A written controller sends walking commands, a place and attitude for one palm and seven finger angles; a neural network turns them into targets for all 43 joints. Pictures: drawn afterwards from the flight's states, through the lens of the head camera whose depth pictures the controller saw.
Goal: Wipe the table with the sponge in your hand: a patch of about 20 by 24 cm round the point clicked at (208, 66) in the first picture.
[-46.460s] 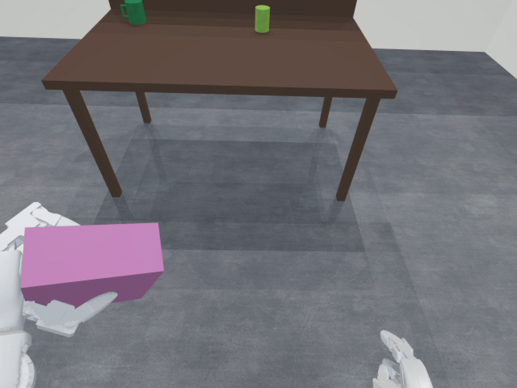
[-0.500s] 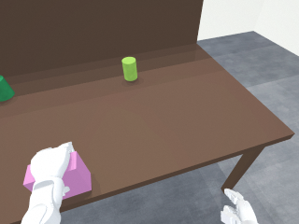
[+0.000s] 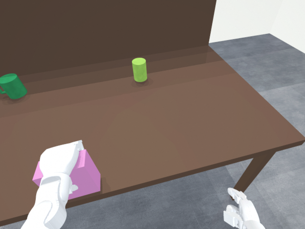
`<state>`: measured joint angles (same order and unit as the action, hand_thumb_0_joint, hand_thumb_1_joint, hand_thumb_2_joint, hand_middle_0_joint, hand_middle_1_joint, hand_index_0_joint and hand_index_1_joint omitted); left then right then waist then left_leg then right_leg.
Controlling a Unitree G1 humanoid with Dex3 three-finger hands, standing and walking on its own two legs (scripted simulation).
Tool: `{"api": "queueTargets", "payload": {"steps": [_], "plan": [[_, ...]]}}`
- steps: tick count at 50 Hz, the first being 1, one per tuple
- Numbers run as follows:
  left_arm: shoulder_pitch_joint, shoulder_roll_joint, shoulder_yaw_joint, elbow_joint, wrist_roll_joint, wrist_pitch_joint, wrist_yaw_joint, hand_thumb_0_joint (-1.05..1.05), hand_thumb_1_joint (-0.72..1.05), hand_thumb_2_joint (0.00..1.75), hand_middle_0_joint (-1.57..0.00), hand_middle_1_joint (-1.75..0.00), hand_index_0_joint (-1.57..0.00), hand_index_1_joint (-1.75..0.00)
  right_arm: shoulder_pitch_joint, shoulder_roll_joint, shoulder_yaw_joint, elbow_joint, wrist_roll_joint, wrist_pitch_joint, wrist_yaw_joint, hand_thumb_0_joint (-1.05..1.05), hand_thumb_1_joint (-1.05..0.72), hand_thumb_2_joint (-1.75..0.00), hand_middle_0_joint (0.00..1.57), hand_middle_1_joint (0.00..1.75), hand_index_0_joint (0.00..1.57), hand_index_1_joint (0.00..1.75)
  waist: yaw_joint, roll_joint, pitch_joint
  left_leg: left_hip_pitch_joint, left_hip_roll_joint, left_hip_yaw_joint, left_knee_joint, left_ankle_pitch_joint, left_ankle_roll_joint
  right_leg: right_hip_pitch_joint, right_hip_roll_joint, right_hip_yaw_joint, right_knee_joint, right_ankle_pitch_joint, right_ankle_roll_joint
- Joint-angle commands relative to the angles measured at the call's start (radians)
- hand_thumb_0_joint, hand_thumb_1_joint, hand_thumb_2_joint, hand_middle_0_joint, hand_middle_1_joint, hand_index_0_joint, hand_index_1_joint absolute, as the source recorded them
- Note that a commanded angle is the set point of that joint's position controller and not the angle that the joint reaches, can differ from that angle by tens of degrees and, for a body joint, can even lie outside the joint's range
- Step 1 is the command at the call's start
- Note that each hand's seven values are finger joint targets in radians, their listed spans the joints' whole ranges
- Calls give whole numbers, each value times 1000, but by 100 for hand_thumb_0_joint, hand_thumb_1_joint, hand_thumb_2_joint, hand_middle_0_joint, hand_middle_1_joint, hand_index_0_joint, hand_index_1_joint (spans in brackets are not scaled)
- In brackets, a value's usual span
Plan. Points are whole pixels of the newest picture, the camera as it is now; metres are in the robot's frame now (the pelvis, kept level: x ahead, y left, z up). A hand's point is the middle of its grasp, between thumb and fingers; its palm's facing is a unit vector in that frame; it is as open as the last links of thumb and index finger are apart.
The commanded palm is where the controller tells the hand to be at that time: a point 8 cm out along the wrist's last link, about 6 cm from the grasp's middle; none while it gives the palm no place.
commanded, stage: lift the sponge slowly off the table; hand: left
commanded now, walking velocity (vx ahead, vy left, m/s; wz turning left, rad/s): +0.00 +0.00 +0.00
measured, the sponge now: (73, 180) +0.24 +0.28 -0.03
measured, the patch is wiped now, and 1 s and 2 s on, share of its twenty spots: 1.00 1.00 1.00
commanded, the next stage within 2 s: bring the sponge back beside the body in 1.32 s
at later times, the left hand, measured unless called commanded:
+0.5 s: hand (66, 161) +0.25 +0.27 +0.06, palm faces -0.03 -0.09 -1.00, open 10.1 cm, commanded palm +0.23 +0.27 +0.13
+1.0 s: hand (57, 154) +0.25 +0.28 +0.09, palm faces +0.00 -0.10 -1.00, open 10.1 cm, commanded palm +0.23 +0.27 +0.16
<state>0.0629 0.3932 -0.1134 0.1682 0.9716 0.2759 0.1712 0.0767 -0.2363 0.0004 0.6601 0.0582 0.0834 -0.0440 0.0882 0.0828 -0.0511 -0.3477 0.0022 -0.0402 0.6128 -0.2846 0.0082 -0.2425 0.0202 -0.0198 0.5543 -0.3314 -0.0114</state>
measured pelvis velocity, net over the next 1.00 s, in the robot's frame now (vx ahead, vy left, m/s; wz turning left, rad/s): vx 0.00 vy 0.00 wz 0.00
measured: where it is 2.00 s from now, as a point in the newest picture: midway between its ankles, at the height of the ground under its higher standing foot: outside the picture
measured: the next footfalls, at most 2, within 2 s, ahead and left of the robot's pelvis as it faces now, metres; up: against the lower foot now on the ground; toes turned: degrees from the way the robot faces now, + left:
none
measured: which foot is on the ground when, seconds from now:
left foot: down 0.00-1.00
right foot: down 0.00-1.00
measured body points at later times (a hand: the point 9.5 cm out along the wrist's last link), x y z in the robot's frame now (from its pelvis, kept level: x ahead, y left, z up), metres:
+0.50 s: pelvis +0.00 -0.01 +0.01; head -0.01 -0.04 +0.46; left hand +0.25 +0.27 +0.11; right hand +0.22 -0.23 -0.08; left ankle +0.02 +0.11 -0.73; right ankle -0.02 -0.12 -0.73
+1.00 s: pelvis +0.00 +0.00 +0.01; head -0.01 -0.04 +0.46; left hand +0.25 +0.28 +0.14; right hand +0.24 -0.21 -0.07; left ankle +0.02 +0.11 -0.73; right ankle -0.02 -0.12 -0.73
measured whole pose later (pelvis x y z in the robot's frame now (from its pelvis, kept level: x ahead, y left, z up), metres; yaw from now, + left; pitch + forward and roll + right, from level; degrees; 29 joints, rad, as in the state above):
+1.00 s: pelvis +0.00 +0.00 +0.01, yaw +0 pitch -3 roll -1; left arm 0.04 0.47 -0.07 0.00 0.92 0.33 0.02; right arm 0.03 -0.26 0.03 0.67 0.06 0.08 -0.05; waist 0.11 0.10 -0.01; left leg -0.20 0.00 -0.04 0.47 -0.22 0.00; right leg -0.09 0.02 -0.02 0.41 -0.27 -0.02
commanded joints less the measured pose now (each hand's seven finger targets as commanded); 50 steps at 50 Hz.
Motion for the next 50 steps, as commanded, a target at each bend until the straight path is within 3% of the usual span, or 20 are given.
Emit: {"api": "queueTargets", "payload": {"steps": [1, 2, 6, 10, 12, 13, 20, 22, 24, 27, 29, 32, 36, 37, 41, 42, 43, 47, 49, 50], "plan": [[-258, 209, 131, -199, 24, 0, 45, 0, 10, 130, -120, -160, -120, -160, -176, -119, -41, -159, -3, -50, -9, 0, -90, -90, 20, 30, 20, 30, -5, -28, -188, 171, -31, 5, -91, 205, 40, -11, 35, 9, -98, 242, -58], [-255, 247, 169, -213, 18, 4, 44, 0, 10, 130, -120, -160, -120, -160, -186, -124, -40, -160, -3, -49, -10, 0, -90, -90, 20, 30, 20, 30, 5, -19, -186, 171, -33, 0, -100, 203, 39, 4, 38, 28, -109, 239, -62], [-218, 209, 131, -230, 7, 14, 21, 0, 10, 130, -120, -160, -120, -160, -193, -119, -38, -169, -1, -51, -6, 0, -90, -90, 20, 30, 20, 30, 3, -21, -185, 185, -35, 9, -101, 236, 42, 26, 30, 17, -113, 292, -58], [-243, 243, 157, -206, 2, 20, -4, 0, 10, 130, -120, -160, -120, -160, -200, -128, -31, -157, -1, -48, -10, 0, -90, -90, 20, 30, 20, 30, 3, -61, -153, 181, -39, 9, -113, 215, 44, 30, 26, 24, -139, 281, -53], [-255, 268, 175, -253, -2, 9, -11, 0, 10, 130, -120, -160, -120, -160, -207, -128, -33, -167, -2, -51, -13, 0, -90, -90, 20, 30, 20, 30, 4, -35, -162, 193, -39, 6, -123, 209, 44, 41, 29, 44, -146, 261, -56], [-298, 236, 137, -280, 0, 1, -15, 0, 10, 130, -120, -160, -120, -160, -212, -122, -28, -169, -1, -55, -14, 0, -90, -90, 20, 30, 20, 30, 0, -4, -176, 211, -42, 7, -121, 217, 46, 40, 24, 27, -147, 269, -54], [-280, 242, 154, -272, 2, -14, -19, 0, 10, 130, -120, -160, -120, -160, -208, -122, -33, -158, -5, -66, -15, 0, -90, -90, 20, 30, 20, 30, 9, -26, -170, 233, -37, 7, -134, 241, 44, 48, 25, 25, -161, 282, -56], [-267, 296, 202, -270, -4, -4, -19, 0, 10, 130, -120, -160, -120, -160, -212, -132, -34, -156, -5, -62, -15, 0, -90, -90, 20, 30, 20, 30, 12, -35, -167, 225, -36, 7, -145, 233, 41, 69, 27, 47, -167, 278, -58], [-279, 245, 155, -276, -6, 6, -26, 0, 10, 130, -120, -160, -120, -160, -222, -122, -29, -164, 0, -62, -16, 0, -90, -90, 20, 30, 20, 30, 6, -29, -154, 224, -34, 13, -152, 228, 42, 64, 22, 28, -168, 264, -53], [-295, 297, 194, -287, -7, 19, -36, 0, 10, 130, -120, -160, -120, -160, -229, -132, -28, -158, -1, -60, -16, 0, -90, -90, 20, 30, 20, 30, 12, -17, -164, 236, -34, 6, -161, 240, 40, 84, 25, 41, -176, 273, -59], [-291, 246, 145, -288, -12, 23, -47, 0, 10, 130, -120, -160, -120, -160, -235, -120, -25, -167, 1, -63, -17, 0, -90, -90, 20, 30, 20, 30, 5, -20, -151, 243, -34, 14, -161, 243, 44, 77, 20, 28, -181, 275, -52], [-276, 292, 188, -308, -13, 26, -62, 0, 10, 130, -120, -160, -120, -160, -238, -133, -24, -164, -5, -57, -15, 0, -90, -90, 20, 30, 20, 30, 15, -29, -166, 250, -34, 7, -166, 260, 42, 102, 23, 40, -183, 302, -56], [-255, 264, 162, -356, -18, 23, -79, 0, 10, 130, -120, -160, -120, -160, -241, -125, -22, -174, -3, -57, -8, 0, -90, -90, 20, 30, 20, 30, 13, -11, -172, 264, -32, 10, -164, 304, 43, 116, 16, 27, -178, 361, -54], [-231, 302, 204, -368, -24, 25, -78, 0, 10, 130, -120, -160, -120, -160, -242, -130, -23, -176, -6, -57, -9, 0, -90, -90, 20, 30, 20, 30, 20, -8, -172, 264, -32, 2, -171, 295, 42, 126, 22, 43, -183, 344, -58], [-266, 271, 166, -375, -20, 35, -88, 0, 10, 130, -120, -160, -120, -160, -249, -127, -17, -174, -3, -52, -8, 0, -90, -90, 20, 30, 20, 30, 10, -13, -157, 269, -29, 7, -175, 305, 42, 114, 17, 27, -189, 348, -53], [-272, 320, 213, -394, -22, 34, -86, 0, 10, 130, -120, -160, -120, -160, -252, -131, -19, -172, -4, -54, -9, 0, -90, -90, 20, 30, 20, 30, 15, -6, -156, 273, -27, -1, -180, 296, 40, 121, 24, 43, -193, 329, -60], [-288, 281, 172, -391, -21, 39, -92, 0, 10, 130, -120, -160, -120, -160, -256, -125, -10, -178, -4, -55, -11, 0, -90, -90, 20, 30, 20, 30, 18, -7, -161, 276, -33, -1, -179, 301, 43, 127, 18, 20, -194, 335, -56], [-301, 325, 206, -396, -25, 40, -100, 0, 10, 130, -120, -160, -120, -160, -262, -133, -13, -169, -3, -54, -14, 0, -90, -90, 20, 30, 20, 30, 14, -12, -155, 284, -25, -6, -195, 281, 39, 123, 24, 43, -207, 296, -60], [-307, 281, 162, -402, -26, 40, -107, 0, 10, 130, -120, -160, -120, -160, -262, -122, -10, -171, 0, -60, -13, 0, -90, -90, 20, 30, 20, 30, 8, 4, -158, 293, -26, -1, -189, 301, 41, 123, 19, 28, -205, 315, -57], [-293, 311, 195, -385, -23, 44, -110, 0, 10, 130, -120, -160, -120, -160, -258, -131, -10, -165, -4, -56, -12, 0, -90, -90, 20, 30, 20, 30, 22, -8, -169, 293, -28, -7, -191, 316, 41, 138, 19, 20, -205, 338, -59]]}}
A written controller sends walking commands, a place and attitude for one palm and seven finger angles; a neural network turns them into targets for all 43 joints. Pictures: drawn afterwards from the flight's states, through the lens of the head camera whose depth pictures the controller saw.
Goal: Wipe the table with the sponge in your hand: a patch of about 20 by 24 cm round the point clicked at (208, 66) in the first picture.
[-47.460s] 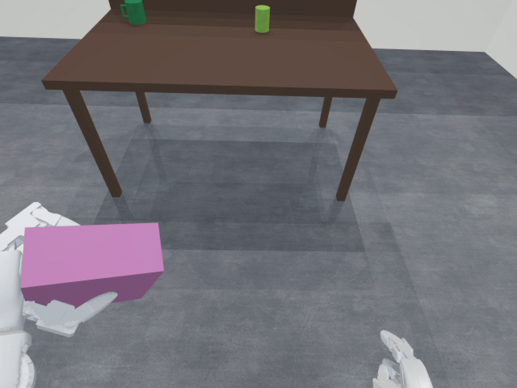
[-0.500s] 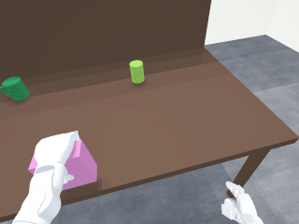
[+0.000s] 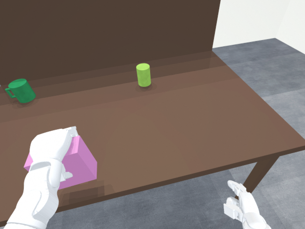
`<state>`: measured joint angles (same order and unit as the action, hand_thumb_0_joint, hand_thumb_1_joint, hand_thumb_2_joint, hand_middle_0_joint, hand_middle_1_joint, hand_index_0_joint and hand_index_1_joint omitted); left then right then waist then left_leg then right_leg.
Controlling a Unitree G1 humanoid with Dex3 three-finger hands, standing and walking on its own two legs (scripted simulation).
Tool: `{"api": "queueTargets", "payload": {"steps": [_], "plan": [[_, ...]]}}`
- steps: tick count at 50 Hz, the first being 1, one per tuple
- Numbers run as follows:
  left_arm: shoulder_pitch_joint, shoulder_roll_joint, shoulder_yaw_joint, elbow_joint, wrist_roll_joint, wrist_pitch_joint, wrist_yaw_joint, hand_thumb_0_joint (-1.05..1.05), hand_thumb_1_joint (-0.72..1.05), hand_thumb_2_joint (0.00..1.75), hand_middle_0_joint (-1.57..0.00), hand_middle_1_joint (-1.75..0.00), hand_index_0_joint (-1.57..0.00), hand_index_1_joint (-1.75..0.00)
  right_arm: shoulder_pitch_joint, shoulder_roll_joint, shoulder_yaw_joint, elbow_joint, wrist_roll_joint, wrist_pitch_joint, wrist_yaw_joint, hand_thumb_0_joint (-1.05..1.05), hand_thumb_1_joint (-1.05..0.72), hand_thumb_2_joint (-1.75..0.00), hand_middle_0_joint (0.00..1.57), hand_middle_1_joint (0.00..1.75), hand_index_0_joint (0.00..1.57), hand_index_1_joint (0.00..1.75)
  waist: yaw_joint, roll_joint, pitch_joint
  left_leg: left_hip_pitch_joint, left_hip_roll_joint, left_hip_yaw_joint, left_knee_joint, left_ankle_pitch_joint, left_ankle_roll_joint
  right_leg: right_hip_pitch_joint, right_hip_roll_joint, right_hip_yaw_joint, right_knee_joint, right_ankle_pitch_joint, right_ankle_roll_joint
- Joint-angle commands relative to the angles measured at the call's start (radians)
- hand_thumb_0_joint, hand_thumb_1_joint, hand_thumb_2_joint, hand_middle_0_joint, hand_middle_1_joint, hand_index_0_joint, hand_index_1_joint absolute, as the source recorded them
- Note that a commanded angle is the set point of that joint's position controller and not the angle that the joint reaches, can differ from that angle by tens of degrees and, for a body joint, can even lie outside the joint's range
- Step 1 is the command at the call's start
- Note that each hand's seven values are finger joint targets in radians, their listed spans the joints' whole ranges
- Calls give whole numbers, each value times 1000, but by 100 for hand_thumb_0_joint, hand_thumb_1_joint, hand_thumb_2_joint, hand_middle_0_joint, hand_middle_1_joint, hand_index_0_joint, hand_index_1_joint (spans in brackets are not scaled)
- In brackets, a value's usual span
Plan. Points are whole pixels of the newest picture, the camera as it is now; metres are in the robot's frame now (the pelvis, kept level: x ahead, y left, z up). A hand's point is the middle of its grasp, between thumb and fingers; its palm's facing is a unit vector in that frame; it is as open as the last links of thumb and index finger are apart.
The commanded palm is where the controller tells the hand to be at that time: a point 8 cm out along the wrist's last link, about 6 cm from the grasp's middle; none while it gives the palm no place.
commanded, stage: lift the sponge slowly off the table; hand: left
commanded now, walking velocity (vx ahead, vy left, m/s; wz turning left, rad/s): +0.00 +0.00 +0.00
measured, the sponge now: (68, 168) +0.24 +0.29 +0.02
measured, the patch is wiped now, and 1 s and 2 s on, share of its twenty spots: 1.00 1.00 1.00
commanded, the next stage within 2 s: bring the sponge back beside the body in 0.32 s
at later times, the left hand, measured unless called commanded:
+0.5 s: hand (63, 152) +0.25 +0.28 +0.09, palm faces +0.01 -0.09 -1.00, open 10.1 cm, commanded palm +0.22 +0.27 +0.17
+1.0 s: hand (53, 163) +0.22 +0.28 +0.10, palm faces +0.04 -0.10 -0.99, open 10.1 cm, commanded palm +0.18 +0.27 +0.17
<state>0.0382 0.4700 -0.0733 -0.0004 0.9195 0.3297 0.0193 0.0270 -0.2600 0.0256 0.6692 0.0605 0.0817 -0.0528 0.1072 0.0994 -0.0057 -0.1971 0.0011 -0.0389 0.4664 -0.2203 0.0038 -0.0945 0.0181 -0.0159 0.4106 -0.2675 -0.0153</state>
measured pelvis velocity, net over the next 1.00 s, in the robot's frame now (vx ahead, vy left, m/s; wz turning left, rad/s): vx -0.01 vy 0.00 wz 0.00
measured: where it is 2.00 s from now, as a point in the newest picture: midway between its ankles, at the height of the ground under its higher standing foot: outside the picture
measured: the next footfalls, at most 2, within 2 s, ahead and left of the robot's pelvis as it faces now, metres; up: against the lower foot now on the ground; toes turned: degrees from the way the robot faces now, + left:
none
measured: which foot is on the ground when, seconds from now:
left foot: down 0.00-1.00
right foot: down 0.00-1.00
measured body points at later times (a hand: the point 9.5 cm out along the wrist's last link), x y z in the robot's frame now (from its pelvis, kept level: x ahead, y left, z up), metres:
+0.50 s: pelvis -0.01 +0.00 +0.00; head -0.03 -0.04 +0.45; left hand +0.25 +0.28 +0.15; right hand +0.24 -0.20 -0.08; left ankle +0.02 +0.12 -0.74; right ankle -0.03 -0.11 -0.74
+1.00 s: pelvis -0.01 +0.00 +0.00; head -0.03 -0.04 +0.45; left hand +0.21 +0.28 +0.15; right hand +0.24 -0.20 -0.07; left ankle +0.02 +0.12 -0.74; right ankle -0.03 -0.11 -0.74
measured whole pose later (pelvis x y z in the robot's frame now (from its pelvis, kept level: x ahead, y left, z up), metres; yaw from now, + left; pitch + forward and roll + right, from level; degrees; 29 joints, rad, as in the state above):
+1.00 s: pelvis -0.01 +0.00 +0.00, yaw +0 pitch -5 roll -1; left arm 0.14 0.50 -0.04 -0.17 0.89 0.34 -0.02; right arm 0.01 -0.26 0.04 0.66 0.05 0.07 -0.05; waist 0.12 0.11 0.01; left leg -0.17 0.01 -0.04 0.45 -0.20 0.00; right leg -0.07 0.02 -0.01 0.40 -0.25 -0.02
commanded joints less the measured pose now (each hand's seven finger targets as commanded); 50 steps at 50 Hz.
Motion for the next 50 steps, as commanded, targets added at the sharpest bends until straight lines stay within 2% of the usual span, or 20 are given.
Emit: {"api": "queueTargets", "payload": {"steps": [1, 7, 11, 12, 16, 21, 22, 23, 26, 27, 28, 32, 33, 35, 37, 40, 42, 44, 47, 50], "plan": [[-272, 218, 133, -236, 29, -9, 38, 0, 10, 130, -120, -160, -120, -160, -213, -104, -36, -177, -4, -52, -2, 0, -90, -90, 20, 30, 20, 30, -8, -14, -210, 140, -24, -3, -48, 251, 43, -13, 20, 21, -60, 271, -53], [-276, 236, 149, -281, 25, 9, 25, 0, 10, 130, -120, -160, -120, -160, -236, -105, -31, -189, -5, -50, 4, 0, -90, -90, 20, 30, 20, 30, 3, -6, -199, 140, -17, -14, -75, 224, 39, -4, 27, 34, -73, 216, -58], [-310, 199, 101, -268, 31, 26, 15, 0, 10, 130, -120, -160, -120, -160, -243, -99, -25, -184, -2, -48, 4, 0, -90, -90, 20, 30, 20, 30, -2, -23, -197, 143, -18, -12, -80, 224, 40, -10, 22, 17, -77, 211, -54], [-312, 233, 137, -261, 32, 31, 16, 0, 10, 130, -120, -160, -120, -160, -247, -106, -25, -183, -5, -49, 3, 0, -90, -90, 20, 30, 20, 30, 0, -24, -184, 137, -15, -13, -85, 203, 39, -12, 28, 36, -82, 190, -59], [-309, 196, 96, -237, 38, 44, 3, 0, 10, 130, -120, -160, -120, -160, -249, -103, -22, -181, -1, -40, 6, 0, -90, -90, 20, 30, 20, 30, 0, -33, -187, 130, -19, -8, -85, 203, 39, -12, 21, 21, -81, 192, -54], [-353, 246, 135, -201, 38, 39, 1, 0, 10, 130, -120, -160, -120, -160, -241, -109, -20, -175, -3, -40, -2, 0, -90, -90, 20, 30, 20, 30, -4, -49, -191, 124, -24, 2, -77, 183, 42, -12, 17, 34, -86, 190, -50], [-336, 310, 195, -211, 41, 34, 5, 0, 10, 130, -120, -160, -120, -160, -244, -116, -22, -175, -6, -41, -3, 0, -90, -90, 20, 30, 20, 30, 7, -40, -194, 122, -25, -8, -79, 170, 41, -4, 23, 60, -90, 169, -58], [-358, 257, 150, -232, 40, 30, 1, 0, 10, 130, -120, -160, -120, -160, -249, -104, -15, -189, -4, -46, -3, 0, -90, -90, 20, 30, 20, 30, 10, -23, -216, 128, -32, -2, -72, 188, 46, 10, 16, 33, -83, 191, -54], [-302, 240, 145, -259, 24, 10, -1, 0, 10, 130, -120, -160, -120, -160, -242, -104, -23, -185, -3, -49, 0, 0, -90, -90, 20, 30, 20, 30, 0, -11, -204, 141, -28, -2, -64, 209, 43, -4, 16, 41, -83, 218, -52], [-284, 273, 180, -285, 19, 4, 3, 0, 10, 130, -120, -160, -120, -160, -242, -108, -26, -191, -7, -54, 0, 0, -90, -90, 20, 30, 20, 30, 6, 1, -206, 142, -27, -7, -66, 202, 42, 4, 22, 58, -82, 209, -57], [-268, 233, 150, -267, 15, 8, -2, 0, 10, 130, -120, -160, -120, -160, -243, -100, -21, -196, -7, -56, 0, 0, -90, -90, 20, 30, 20, 30, 10, -7, -194, 138, -32, -3, -59, 206, 46, -2, 16, 36, -84, 216, -54], [-195, 281, 205, -324, 5, -2, 4, 0, 10, 130, -120, -160, -120, -160, -242, -112, -31, -195, -10, -57, 5, 0, -90, -90, 20, 30, 20, 30, 12, -13, -187, 135, -26, -9, -59, 215, 43, 3, 19, 66, -77, 236, -56], [-194, 259, 190, -335, 5, 0, 3, 0, 10, 130, -120, -160, -120, -160, -239, -106, -28, -202, -10, -59, 5, 0, -90, -90, 20, 30, 20, 30, 19, -24, -213, 140, -31, -7, -48, 236, 47, 16, 15, 40, -69, 260, -54], [-162, 245, 181, -321, -4, 4, 3, 0, 10, 130, -120, -160, -120, -160, -237, -109, -28, -198, -10, -58, 5, 0, -90, -90, 20, 30, 20, 30, 14, -38, -170, 136, -29, -7, -50, 232, 46, -8, 15, 43, -78, 264, -50], [-171, 298, 225, -346, -5, 0, 10, 0, 10, 130, -120, -160, -120, -160, -239, -117, -33, -190, -9, -59, 3, 0, -90, -90, 20, 30, 20, 30, 7, -45, -162, 131, -23, -12, -56, 202, 42, -13, 21, 75, -81, 226, -54], [-155, 243, 177, -355, -4, 0, 10, 0, 10, 130, -120, -160, -120, -160, -244, -106, -30, -197, -10, -64, 1, 0, -90, -90, 20, 30, 20, 30, 17, -17, -164, 144, -29, -10, -53, 216, 46, -16, 16, 44, -84, 227, -51], [-135, 291, 225, -370, -8, -5, 16, 0, 10, 130, -120, -160, -120, -160, -246, -111, -34, -194, -10, -67, 0, 0, -90, -90, 20, 30, 20, 30, 12, -38, -159, 139, -23, -16, -57, 193, 42, -16, 21, 76, -86, 202, -53], [-146, 252, 185, -370, -3, -6, 14, 0, 10, 130, -120, -160, -120, -160, -248, -100, -29, -192, -7, -69, 0, 0, -90, -90, 20, 30, 20, 30, 6, -37, -153, 140, -23, -16, -55, 198, 43, -28, 19, 60, -87, 195, -50], [-150, 273, 201, -386, -5, 1, 10, 0, 10, 130, -120, -160, -120, -160, -262, -107, -27, -193, -10, -68, 0, 0, -90, -90, 20, 30, 20, 30, 9, -11, -138, 134, -20, -21, -72, 162, 40, -32, 24, 73, -95, 149, -55], [-127, 242, 178, -386, 2, 4, 6, 0, 10, 130, -120, -160, -120, -160, -258, -104, -23, -194, -14, -67, 2, 0, -90, -90, 20, 30, 20, 30, 23, -6, -168, 143, -24, -21, -66, 201, 43, -12, 21, 45, -85, 193, -56]]}}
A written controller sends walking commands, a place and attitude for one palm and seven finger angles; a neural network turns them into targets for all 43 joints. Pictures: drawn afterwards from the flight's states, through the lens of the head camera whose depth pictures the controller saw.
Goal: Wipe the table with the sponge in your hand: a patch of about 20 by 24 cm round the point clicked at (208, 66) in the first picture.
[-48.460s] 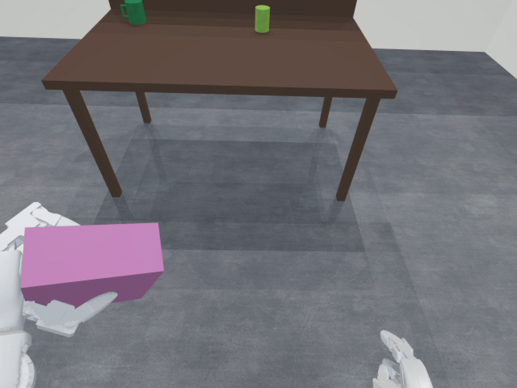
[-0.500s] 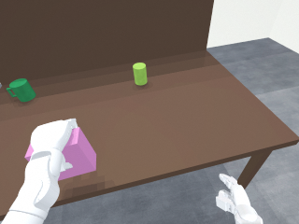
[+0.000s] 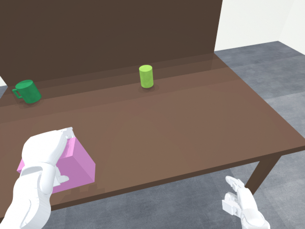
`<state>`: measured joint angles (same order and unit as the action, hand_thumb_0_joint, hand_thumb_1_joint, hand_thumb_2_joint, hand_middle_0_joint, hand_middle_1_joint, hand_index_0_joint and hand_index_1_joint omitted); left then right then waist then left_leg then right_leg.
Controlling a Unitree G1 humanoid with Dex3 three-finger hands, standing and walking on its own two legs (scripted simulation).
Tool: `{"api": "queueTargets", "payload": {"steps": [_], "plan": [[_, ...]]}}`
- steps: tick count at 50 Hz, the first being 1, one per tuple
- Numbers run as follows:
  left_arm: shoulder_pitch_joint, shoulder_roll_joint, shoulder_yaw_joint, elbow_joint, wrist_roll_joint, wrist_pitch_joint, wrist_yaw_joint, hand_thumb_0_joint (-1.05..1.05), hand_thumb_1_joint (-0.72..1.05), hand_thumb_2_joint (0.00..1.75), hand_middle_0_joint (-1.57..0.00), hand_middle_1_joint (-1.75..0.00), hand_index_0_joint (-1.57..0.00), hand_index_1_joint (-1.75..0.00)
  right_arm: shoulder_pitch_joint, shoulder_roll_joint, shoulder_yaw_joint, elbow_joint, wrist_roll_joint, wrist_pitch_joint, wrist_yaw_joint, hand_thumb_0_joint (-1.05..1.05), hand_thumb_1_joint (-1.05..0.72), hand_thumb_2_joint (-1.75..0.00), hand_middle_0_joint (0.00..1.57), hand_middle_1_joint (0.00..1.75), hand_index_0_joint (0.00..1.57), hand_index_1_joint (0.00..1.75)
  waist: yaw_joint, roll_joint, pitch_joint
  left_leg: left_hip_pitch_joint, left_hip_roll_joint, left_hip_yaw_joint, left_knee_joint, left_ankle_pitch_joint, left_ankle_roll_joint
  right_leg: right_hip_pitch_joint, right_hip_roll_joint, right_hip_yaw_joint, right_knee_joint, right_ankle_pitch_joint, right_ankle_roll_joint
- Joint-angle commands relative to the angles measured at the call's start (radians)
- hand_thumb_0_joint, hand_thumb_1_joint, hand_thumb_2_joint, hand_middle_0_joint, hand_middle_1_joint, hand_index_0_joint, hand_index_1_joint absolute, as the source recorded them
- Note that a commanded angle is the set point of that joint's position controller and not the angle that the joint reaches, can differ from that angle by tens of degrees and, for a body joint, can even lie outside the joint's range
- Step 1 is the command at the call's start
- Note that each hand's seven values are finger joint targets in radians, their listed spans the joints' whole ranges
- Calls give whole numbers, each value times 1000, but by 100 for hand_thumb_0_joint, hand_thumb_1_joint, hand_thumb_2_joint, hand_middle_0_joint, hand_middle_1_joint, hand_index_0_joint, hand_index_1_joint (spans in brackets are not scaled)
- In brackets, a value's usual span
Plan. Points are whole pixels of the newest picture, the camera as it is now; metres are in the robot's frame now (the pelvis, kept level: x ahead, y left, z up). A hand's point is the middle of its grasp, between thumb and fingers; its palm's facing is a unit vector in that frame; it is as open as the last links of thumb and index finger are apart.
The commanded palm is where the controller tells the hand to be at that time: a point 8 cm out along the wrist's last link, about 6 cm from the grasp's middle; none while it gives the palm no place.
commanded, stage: bring the sponge back beside the body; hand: left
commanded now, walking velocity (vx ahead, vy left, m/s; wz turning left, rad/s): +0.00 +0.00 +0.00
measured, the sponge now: (65, 171) +0.22 +0.29 +0.04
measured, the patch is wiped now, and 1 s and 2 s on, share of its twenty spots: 1.00 1.00 1.00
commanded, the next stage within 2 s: step back with the hand held close in 1.00 s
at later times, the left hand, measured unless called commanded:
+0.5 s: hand (49, 169) +0.19 +0.29 +0.11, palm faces +0.06 -0.10 -0.99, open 10.1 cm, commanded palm +0.16 +0.28 +0.18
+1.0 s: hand (45, 176) +0.17 +0.28 +0.11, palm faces +0.07 -0.11 -0.99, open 10.1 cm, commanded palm +0.14 +0.28 +0.18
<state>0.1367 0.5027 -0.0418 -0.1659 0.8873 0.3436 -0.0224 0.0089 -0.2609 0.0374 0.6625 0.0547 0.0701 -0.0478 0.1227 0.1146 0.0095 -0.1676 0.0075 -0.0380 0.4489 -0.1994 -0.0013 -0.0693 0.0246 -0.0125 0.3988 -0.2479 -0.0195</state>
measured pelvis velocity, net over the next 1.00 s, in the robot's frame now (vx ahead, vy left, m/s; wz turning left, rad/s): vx -0.02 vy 0.00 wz -0.01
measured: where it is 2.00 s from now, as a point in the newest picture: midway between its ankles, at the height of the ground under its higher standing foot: outside the picture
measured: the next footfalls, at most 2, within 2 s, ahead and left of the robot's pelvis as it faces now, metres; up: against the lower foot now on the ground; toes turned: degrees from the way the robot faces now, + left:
none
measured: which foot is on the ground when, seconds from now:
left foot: down 0.00-1.00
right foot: down 0.00-1.00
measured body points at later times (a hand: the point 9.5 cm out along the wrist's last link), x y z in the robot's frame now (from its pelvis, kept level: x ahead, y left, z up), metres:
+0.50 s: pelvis -0.01 +0.00 +0.00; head -0.04 -0.04 +0.45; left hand +0.18 +0.29 +0.16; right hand +0.25 -0.19 -0.07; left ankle +0.03 +0.12 -0.74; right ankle -0.01 -0.11 -0.74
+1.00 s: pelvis -0.02 +0.00 +0.00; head -0.05 -0.03 +0.45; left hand +0.16 +0.29 +0.16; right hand +0.24 -0.19 -0.06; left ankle +0.03 +0.12 -0.74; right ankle -0.01 -0.11 -0.74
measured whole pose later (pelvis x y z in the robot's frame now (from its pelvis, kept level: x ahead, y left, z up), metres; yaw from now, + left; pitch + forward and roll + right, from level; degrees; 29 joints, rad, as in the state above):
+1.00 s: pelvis -0.02 +0.00 +0.00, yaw +0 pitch -7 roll -1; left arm 0.30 0.53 0.00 -0.34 0.87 0.34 -0.03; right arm 0.01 -0.25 0.05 0.65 0.04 0.05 -0.04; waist 0.14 0.12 0.02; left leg -0.16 0.01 -0.03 0.46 -0.19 0.00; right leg -0.07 0.03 -0.01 0.42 -0.23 -0.02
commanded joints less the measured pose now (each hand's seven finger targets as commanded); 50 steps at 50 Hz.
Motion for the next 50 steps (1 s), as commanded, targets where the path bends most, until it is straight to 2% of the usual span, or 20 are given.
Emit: {"api": "queueTargets", "payload": {"steps": [1, 2, 4, 6, 7, 8, 12, 15, 22, 25, 27, 28, 32, 33, 37, 38, 42, 45, 47, 50], "plan": [[-203, 217, 153, -241, 31, -10, 49, 0, 10, 130, -120, -160, -120, -160, -237, -98, -39, -188, -7, -55, 0, 0, -90, -90, 20, 30, 20, 30, 3, -38, -184, 113, -28, -20, -48, 184, 46, -34, 12, 49, -71, 178, -47], [-187, 252, 191, -240, 28, -5, 51, 0, 10, 130, -120, -160, -120, -160, -249, -106, -37, -190, -10, -55, -2, 0, -90, -90, 20, 30, 20, 30, 8, -28, -169, 103, -26, -26, -56, 157, 45, -35, 18, 74, -76, 148, -53], [-191, 205, 148, -236, 29, 1, 45, 0, 10, 130, -120, -160, -120, -160, -249, -95, -32, -190, -6, -54, 2, 0, -90, -90, 20, 30, 20, 30, 1, -42, -159, 99, -25, -20, -52, 160, 44, -48, 14, 54, -76, 145, -47], [-186, 216, 153, -243, 29, 6, 41, 0, 10, 130, -120, -160, -120, -160, -248, -100, -33, -188, -8, -46, 2, 0, -90, -90, 20, 30, 20, 30, 2, -45, -160, 97, -24, -23, -56, 157, 45, -47, 12, 53, -77, 142, -47], [-184, 252, 187, -257, 29, 8, 42, 0, 10, 130, -120, -160, -120, -160, -259, -106, -32, -191, -8, -48, 1, 0, -90, -90, 20, 30, 20, 30, 5, -28, -150, 92, -24, -28, -61, 131, 43, -47, 19, 79, -81, 114, -53], [-213, 212, 148, -269, 35, 9, 38, 0, 10, 130, -120, -160, -120, -160, -260, -97, -24, -200, -9, -50, 1, 0, -90, -90, 20, 30, 20, 30, 11, -10, -174, 96, -28, -22, -57, 144, 47, -37, 14, 45, -74, 127, -51], [-144, 239, 181, -317, 29, -2, 39, 0, 10, 130, -120, -160, -120, -160, -264, -100, -33, -200, -11, -52, 2, 0, -90, -90, 20, 30, 20, 30, 9, -24, -159, 101, -22, -32, -59, 138, 45, -42, 21, 77, -76, 120, -53], [-106, 210, 163, -295, 26, 1, 39, 0, 10, 130, -120, -160, -120, -160, -253, -97, -29, -199, -15, -52, 4, 0, -90, -90, 20, 30, 20, 30, 19, -33, -145, 99, -24, -28, -53, 162, 48, -47, 17, 46, -75, 148, -50], [-83, 257, 209, -361, 22, -3, 49, 0, 10, 130, -120, -160, -120, -160, -266, -100, -33, -202, -11, -56, 4, 0, -90, -90, 20, 30, 20, 30, 17, 0, -142, 88, -19, -39, -64, 108, 45, -41, 24, 88, -76, 87, -55], [-44, 223, 184, -350, 16, -3, 42, 0, 10, 130, -120, -160, -120, -160, -255, -97, -29, -202, -15, -57, 7, 0, -90, -90, 20, 30, 20, 30, 24, -15, -139, 89, -23, -34, -55, 133, 48, -45, 18, 52, -74, 115, -51], [-9, 255, 223, -382, 6, -9, 44, 0, 10, 130, -120, -160, -120, -160, -262, -99, -35, -205, -13, -62, 7, 0, -90, -90, 20, 30, 20, 30, 19, -32, -134, 84, -19, -41, -54, 106, 46, -46, 23, 91, -78, 87, -53], [-27, 222, 187, -379, 12, -5, 38, 0, 10, 130, -120, -160, -120, -160, -260, -93, -25, -211, -14, -61, 7, 0, -90, -90, 20, 30, 20, 30, 23, -35, -138, 81, -26, -32, -48, 115, 49, -50, 16, 55, -75, 91, -48], [-10, 258, 221, -407, 6, -13, 42, 0, 10, 130, -120, -160, -120, -160, -269, -99, -33, -208, -13, -64, 4, 0, -90, -90, 20, 30, 20, 30, 15, -10, -109, 78, -20, -39, -54, 67, 46, -68, 21, 101, -87, 44, -51], [-42, 230, 192, -403, 12, -14, 39, 0, 10, 130, -120, -160, -120, -160, -261, -91, -25, -213, -15, -66, 2, 0, -90, -90, 20, 30, 20, 30, 21, -8, -125, 77, -25, -30, -48, 81, 49, -63, 15, 65, -78, 58, -49], [-27, 259, 221, -398, 7, -26, 47, 0, 10, 130, -120, -160, -120, -160, -261, -97, -34, -204, -14, -73, -4, 0, -90, -90, 20, 30, 20, 30, 12, -21, -105, 85, -20, -37, -52, 60, 47, -76, 22, 102, -92, 34, -51], [-52, 232, 195, -393, 11, -27, 44, 0, 10, 130, -120, -160, -120, -160, -254, -91, -26, -210, -17, -76, -5, 0, -90, -90, 20, 30, 20, 30, 20, -27, -128, 86, -27, -30, -45, 75, 49, -66, 14, 68, -85, 46, -48], [-31, 255, 219, -394, 7, -29, 50, 0, 10, 130, -120, -160, -120, -160, -262, -96, -34, -201, -14, -77, -5, 0, -90, -90, 20, 30, 20, 30, 12, -1, -101, 77, -22, -35, -57, 53, 44, -69, 22, 101, -92, 29, -51], [-19, 224, 194, -358, 9, -20, 46, 0, 10, 130, -120, -160, -120, -160, -252, -96, -30, -196, -20, -73, -3, 0, -90, -90, 20, 30, 20, 30, 22, -13, -99, 76, -25, -27, -55, 78, 46, -68, 15, 66, -87, 57, -49], [-9, 260, 228, -389, 8, -21, 49, 0, 10, 130, -120, -160, -120, -160, -264, -99, -35, -200, -16, -75, -1, 0, -90, -90, 20, 30, 20, 30, 16, -29, -107, 72, -21, -36, -59, 55, 44, -63, 23, 105, -89, 30, -52], [-15, 224, 192, -354, 9, -13, 46, 0, 10, 130, -120, -160, -120, -160, -256, -97, -29, -196, -19, -72, 0, 0, -90, -90, 20, 30, 20, 30, 20, -22, -92, 70, -24, -27, -57, 72, 45, -74, 16, 66, -89, 47, -47]]}}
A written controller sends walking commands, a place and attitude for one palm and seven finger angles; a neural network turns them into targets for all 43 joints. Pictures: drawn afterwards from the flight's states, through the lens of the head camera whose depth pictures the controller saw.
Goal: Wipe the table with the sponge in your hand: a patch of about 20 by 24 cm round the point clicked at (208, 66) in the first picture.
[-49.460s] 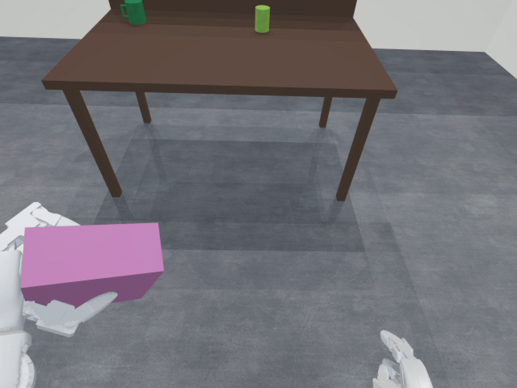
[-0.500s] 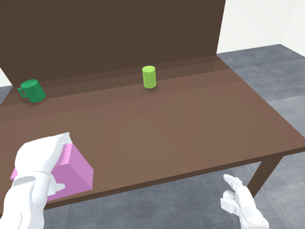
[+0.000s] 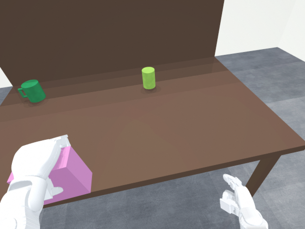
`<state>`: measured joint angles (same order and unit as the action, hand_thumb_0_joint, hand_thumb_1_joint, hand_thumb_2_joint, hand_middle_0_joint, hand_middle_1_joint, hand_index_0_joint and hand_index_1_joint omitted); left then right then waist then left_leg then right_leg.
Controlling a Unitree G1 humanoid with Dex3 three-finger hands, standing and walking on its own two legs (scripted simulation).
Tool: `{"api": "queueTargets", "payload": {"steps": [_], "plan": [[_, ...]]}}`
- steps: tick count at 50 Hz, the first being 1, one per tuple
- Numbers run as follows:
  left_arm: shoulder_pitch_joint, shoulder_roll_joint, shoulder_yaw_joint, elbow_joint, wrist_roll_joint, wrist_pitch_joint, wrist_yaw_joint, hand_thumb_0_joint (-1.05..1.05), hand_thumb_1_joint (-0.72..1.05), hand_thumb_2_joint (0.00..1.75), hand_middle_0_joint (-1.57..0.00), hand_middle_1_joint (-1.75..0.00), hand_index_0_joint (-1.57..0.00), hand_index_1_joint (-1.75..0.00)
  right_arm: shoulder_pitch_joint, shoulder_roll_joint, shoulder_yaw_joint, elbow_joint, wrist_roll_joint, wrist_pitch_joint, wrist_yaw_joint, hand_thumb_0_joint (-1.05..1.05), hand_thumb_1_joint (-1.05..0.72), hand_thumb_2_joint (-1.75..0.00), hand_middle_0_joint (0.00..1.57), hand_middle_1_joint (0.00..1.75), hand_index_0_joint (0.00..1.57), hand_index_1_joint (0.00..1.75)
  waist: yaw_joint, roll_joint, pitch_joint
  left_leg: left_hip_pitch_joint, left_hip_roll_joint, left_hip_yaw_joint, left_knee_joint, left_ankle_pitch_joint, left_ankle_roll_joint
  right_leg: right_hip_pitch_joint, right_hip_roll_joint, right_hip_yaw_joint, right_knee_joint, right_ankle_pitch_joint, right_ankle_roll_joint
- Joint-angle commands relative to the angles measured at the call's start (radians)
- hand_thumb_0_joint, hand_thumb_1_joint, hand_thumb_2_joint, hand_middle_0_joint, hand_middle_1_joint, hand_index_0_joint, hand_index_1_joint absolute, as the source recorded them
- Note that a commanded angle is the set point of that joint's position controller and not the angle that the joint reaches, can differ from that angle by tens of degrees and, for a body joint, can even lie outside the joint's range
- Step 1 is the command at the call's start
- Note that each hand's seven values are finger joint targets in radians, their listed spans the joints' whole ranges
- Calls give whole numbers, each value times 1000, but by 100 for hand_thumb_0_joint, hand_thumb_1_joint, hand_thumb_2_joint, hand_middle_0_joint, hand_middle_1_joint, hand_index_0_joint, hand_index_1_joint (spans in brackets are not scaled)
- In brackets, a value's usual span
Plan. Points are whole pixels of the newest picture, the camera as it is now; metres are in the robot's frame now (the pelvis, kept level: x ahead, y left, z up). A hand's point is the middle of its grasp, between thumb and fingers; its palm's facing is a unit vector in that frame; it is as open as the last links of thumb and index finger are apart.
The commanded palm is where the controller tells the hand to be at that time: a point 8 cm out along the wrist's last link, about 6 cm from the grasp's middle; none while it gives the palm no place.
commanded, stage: step back with the hand held close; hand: left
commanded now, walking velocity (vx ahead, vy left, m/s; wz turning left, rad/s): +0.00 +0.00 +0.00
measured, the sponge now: (60, 181) +0.19 +0.29 +0.05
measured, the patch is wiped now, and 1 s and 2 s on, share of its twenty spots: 1.00 1.00 1.00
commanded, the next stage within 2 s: stop stepping back and stand still in 1.62 s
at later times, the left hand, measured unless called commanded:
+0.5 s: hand (57, 151) +0.21 +0.26 +0.15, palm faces +0.31 -0.84 -0.44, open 10.1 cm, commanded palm +0.16 +0.30 +0.18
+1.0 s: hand (41, 164) +0.17 +0.28 +0.15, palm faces +0.39 -0.83 -0.39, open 10.1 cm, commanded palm +0.12 +0.31 +0.18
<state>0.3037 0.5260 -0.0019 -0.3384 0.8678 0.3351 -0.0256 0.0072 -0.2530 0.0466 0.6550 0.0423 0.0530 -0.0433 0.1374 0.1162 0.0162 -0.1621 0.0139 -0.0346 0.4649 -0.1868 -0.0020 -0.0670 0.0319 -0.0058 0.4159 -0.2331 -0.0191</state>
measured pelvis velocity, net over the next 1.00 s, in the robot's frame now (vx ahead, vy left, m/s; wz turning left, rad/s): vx -0.04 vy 0.03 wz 0.00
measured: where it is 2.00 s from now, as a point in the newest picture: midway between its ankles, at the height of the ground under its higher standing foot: outside the picture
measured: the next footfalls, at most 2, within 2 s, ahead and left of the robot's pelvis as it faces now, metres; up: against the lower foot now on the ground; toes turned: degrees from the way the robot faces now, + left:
left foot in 1.28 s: +0.02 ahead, +0.14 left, +0.00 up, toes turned +1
right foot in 1.56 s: -0.08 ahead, -0.11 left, +0.00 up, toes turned +1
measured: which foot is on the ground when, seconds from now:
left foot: down 0.00-1.00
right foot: down 0.00-1.00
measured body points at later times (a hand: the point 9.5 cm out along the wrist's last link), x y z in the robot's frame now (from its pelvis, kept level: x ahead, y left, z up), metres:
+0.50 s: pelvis +0.00 +0.02 -0.02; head +0.01 +0.03 +0.43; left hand +0.19 +0.31 +0.18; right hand +0.13 -0.23 -0.10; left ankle +0.05 +0.12 -0.74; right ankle +0.00 -0.11 -0.74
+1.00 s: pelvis -0.04 +0.03 -0.02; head -0.02 +0.06 +0.42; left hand +0.15 +0.32 +0.17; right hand +0.16 -0.20 -0.08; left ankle +0.05 +0.12 -0.74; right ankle +0.00 -0.11 -0.74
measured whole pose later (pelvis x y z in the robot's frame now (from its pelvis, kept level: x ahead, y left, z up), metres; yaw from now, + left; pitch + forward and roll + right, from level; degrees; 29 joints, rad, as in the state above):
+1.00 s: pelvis -0.04 +0.03 -0.02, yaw +0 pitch +2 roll -3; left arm 0.47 0.40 0.37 -0.57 -0.04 -0.13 0.13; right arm 0.18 -0.22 0.03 0.55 0.01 -0.08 -0.07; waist 0.01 0.00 -0.01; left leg -0.52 -0.01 -0.05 0.72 -0.23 0.04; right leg -0.41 0.02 -0.01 0.65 -0.28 0.02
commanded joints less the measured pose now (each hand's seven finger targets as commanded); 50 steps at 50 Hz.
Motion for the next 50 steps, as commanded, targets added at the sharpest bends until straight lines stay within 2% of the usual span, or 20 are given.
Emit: {"api": "queueTargets", "payload": {"steps": [1, 6, 7, 8, 9, 10, 12, 13, 15, 17, 21, 27, 32, 33, 37, 38, 42, 43, 47, 50], "plan": [[-184, 207, 157, -212, 24, -9, 52, 0, 10, 130, -120, -160, -120, -160, -251, -102, -44, -189, -4, -55, -3, 0, -90, -90, 20, 30, 20, 30, 0, -16, -117, 72, -30, -29, -70, 63, 45, -71, 6, 73, -104, 35, -46], [-168, 191, 146, -125, 36, -1, 52, 0, 10, 130, -120, -160, -120, -160, -239, -106, -44, -174, -3, -49, -6, 0, -90, -90, 20, 30, 20, 30, -7, -46, -76, 50, -28, -26, -76, 36, 42, -94, 11, 61, -109, 3, -45], [-477, 55, 345, -386, -814, -219, 91, 0, 10, 130, -120, -160, -120, -160, -118, -54, -19, -419, 15, -66, -11, 0, -90, -90, 20, 30, 20, 30, -109, -108, 173, 44, -12, -39, -30, -197, 50, -333, -21, 169, -209, -74, -41], [-189, 120, 384, -166, -844, -298, 102, 0, 10, 130, -120, -160, -120, -160, -38, -76, -8, -305, -24, -81, -20, 0, -90, -90, 20, 30, 20, 30, -87, -258, 68, 25, -8, -42, 31, -194, 65, -351, -50, 136, -188, -76, -45], [-108, 71, 391, -212, -905, -343, 104, 0, 10, 130, -120, -160, -120, -160, 34, -68, -25, -288, -14, -75, -22, 0, -90, -90, 20, 30, 20, 30, -101, -339, -4, 41, -3, -44, 86, -161, 54, -320, -106, 121, -170, -29, -40], [-98, 79, 400, -317, -923, -382, 108, 0, 10, 130, -120, -160, -120, -160, 51, -71, -30, -287, -14, -79, -25, 0, -90, -90, 20, 30, 20, 30, -108, -325, -94, 57, 13, -38, 120, -104, 52, -292, -145, 118, -125, 82, -40], [-50, 137, 476, -451, -947, -433, 132, 0, 10, 130, -120, -160, -120, -160, 56, -107, -43, -285, -25, -91, -38, 0, -90, -90, 20, 30, 20, 30, -107, -65, -179, 53, 41, -54, 91, -18, 54, -251, -159, 115, -16, 204, -41], [15, 58, 437, -460, -953, -452, 134, 0, 10, 130, -120, -160, -120, -160, 63, -98, -44, -280, -25, -94, -38, 0, -90, -90, 20, 30, 20, 30, -107, 45, -207, 16, 62, -74, 64, -4, 61, -226, -146, 71, 36, 173, -30], [105, 48, 457, -458, -955, -472, 142, 0, 10, 130, -120, -160, -120, -160, 76, -102, -53, -286, -27, -105, -36, 0, -90, -90, 20, 30, 20, 30, -107, 104, -168, -88, 74, -101, 54, -9, 64, -241, -112, 48, 61, 130, -15], [144, 90, 512, -440, -954, -485, 150, 0, 10, 130, -120, -160, -120, -160, 89, -109, -62, -279, -28, -112, -37, 0, -90, -90, 20, 30, 20, 30, -106, 52, -150, -143, 82, -132, 48, 18, 55, -240, -98, 31, 83, 121, -11], [173, 47, 489, -401, -960, -502, 147, 0, 10, 130, -120, -160, -120, -160, 104, -108, -77, -274, -18, -120, -40, 0, -90, -90, 20, 30, 20, 30, -123, -64, -192, -148, 87, -138, 78, 51, 56, -253, -99, 29, 104, 149, -5], [154, 69, 487, -473, -947, -519, 161, 0, 10, 130, -120, -160, -120, -160, 84, -127, -81, -269, -22, -158, -42, 0, -90, -90, 20, 30, 20, 30, -120, 16, -174, -211, 103, -193, -17, -77, 69, -237, -58, 16, 149, 35, 6], [169, 76, 510, -489, -934, -532, 172, 0, 10, 130, -120, -160, -120, -160, 101, -132, -86, -254, -30, -178, -38, 0, -90, -90, 20, 30, 20, 30, -123, 14, -177, -274, 107, -202, -36, -194, 77, -200, -47, 24, 163, 30, 5], [176, 37, 487, -468, -931, -533, 171, 0, 10, 130, -120, -160, -120, -160, 112, -123, -82, -249, -30, -177, -36, 0, -90, -90, 20, 30, 20, 30, -127, 22, -170, -296, 106, -197, -35, -237, 79, -200, -45, 19, 170, 22, 5], [163, 62, 508, -427, -935, -535, 174, 0, 10, 130, -120, -160, -120, -160, 123, -119, -88, -244, -32, -172, -38, 0, -90, -90, 20, 30, 20, 30, -141, -90, -151, -289, 64, -134, 70, -309, 54, -279, -114, 85, 91, 41, -25], [159, 26, 476, -411, -938, -534, 172, 0, 10, 130, -120, -160, -120, -160, 128, -106, -83, -240, -29, -167, -37, 0, -90, -90, 20, 30, 20, 30, -146, -105, -143, -274, 57, -124, 98, -305, 47, -314, -130, 92, 78, 26, -36], [100, 61, 490, -434, -934, -535, 179, 0, 10, 130, -120, -160, -120, -160, 110, -115, -85, -244, -32, -166, -40, 0, -90, -90, 20, 30, 20, 30, -149, -79, -130, -243, 57, -126, 109, -304, 43, -380, -134, 97, 79, -5, -38], [95, 25, 462, -449, -934, -538, 176, 0, 10, 130, -120, -160, -120, -160, 111, -107, -81, -248, -29, -168, -39, 0, -90, -90, 20, 30, 20, 30, -149, -51, -147, -246, 69, -143, 78, -293, 49, -361, -114, 68, 115, 10, -27], [59, 58, 498, -488, -917, -541, 181, 0, 10, 130, -120, -160, -120, -160, 92, -130, -86, -259, -33, -181, -39, 0, -90, -90, 20, 30, 20, 30, -138, 60, -138, -339, 128, -242, -63, -389, 84, -275, -24, 22, 220, -29, 13], [74, 13, 476, -475, -904, -546, 176, 0, 10, 130, -120, -160, -120, -160, 104, -117, -84, -247, -47, -193, -30, 0, -90, -90, 20, 30, 20, 30, -128, 105, -153, -372, 191, -288, -108, -265, 117, -201, 12, 30, 283, -87, 30]]}}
